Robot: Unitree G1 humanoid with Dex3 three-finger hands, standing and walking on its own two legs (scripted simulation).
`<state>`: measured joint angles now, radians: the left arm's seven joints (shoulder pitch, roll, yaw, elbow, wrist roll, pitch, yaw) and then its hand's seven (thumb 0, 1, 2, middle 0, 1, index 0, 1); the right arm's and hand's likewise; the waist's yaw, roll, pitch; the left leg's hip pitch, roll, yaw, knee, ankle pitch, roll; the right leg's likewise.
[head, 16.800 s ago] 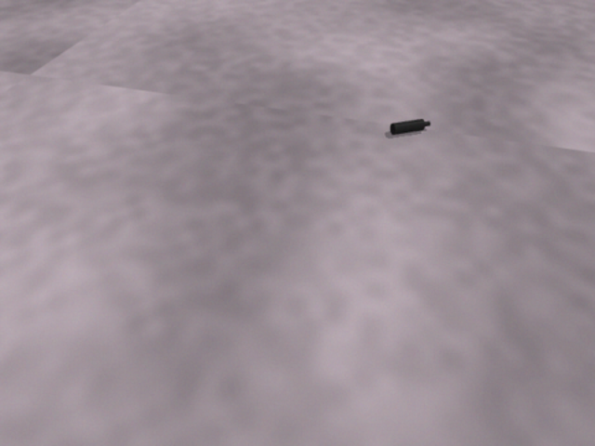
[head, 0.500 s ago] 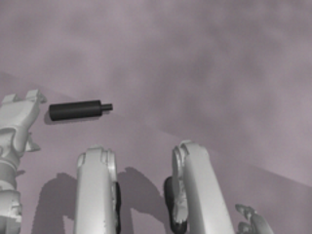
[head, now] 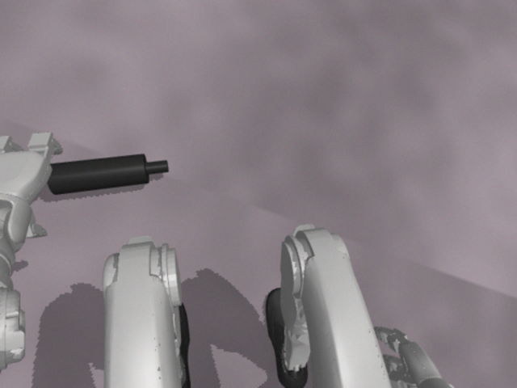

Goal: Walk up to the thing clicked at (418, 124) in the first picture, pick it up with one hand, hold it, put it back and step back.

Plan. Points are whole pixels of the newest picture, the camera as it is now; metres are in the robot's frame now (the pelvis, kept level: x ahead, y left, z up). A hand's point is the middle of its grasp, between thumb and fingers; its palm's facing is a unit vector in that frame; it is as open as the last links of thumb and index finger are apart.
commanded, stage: rise first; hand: left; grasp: from above
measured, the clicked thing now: (112, 172) +0.48 +0.26 -0.31
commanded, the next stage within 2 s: none
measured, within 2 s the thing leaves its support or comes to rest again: neither
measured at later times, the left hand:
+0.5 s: hand (46, 190) +0.41 +0.33 -0.19, palm faces -0.46 -0.08 -0.88, open 14.0 cm
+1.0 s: hand (54, 185) +0.43 +0.32 -0.20, palm faces -0.45 -0.07 -0.89, open 14.0 cm
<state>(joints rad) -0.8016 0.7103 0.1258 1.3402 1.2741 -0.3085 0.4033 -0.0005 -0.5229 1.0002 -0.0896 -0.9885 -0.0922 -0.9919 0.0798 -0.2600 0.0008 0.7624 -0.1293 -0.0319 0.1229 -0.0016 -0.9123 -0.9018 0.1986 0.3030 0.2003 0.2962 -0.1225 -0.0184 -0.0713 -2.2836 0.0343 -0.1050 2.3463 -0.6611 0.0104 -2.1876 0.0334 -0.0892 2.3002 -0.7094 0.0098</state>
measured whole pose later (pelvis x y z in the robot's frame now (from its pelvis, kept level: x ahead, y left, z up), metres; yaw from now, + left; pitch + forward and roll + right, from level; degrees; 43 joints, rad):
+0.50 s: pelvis +0.01 +0.00 -0.01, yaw -1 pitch +34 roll -8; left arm -0.83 0.73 0.14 1.38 1.26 -0.27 0.42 0.00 -0.51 0.98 -0.08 -1.02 -0.10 -1.02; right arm 0.10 -0.26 0.02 0.78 -0.15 -0.04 0.13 0.00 -0.91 -0.90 0.20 0.30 0.20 0.30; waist -0.15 -0.02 -0.05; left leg -2.31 0.04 -0.12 2.39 -0.68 0.01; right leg -2.22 0.04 -0.10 2.34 -0.72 0.01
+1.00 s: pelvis +0.00 +0.00 -0.02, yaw -2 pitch +33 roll -8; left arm -0.87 0.75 0.12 1.43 1.27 -0.25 0.45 0.00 -0.52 1.00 -0.09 -1.03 -0.10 -1.03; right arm 0.10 -0.27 0.06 0.77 -0.16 -0.05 0.13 0.00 -0.91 -0.90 0.20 0.30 0.20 0.30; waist -0.18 -0.03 -0.04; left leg -2.34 0.04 -0.13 2.42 -0.68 0.01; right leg -2.24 0.04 -0.11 2.36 -0.71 0.01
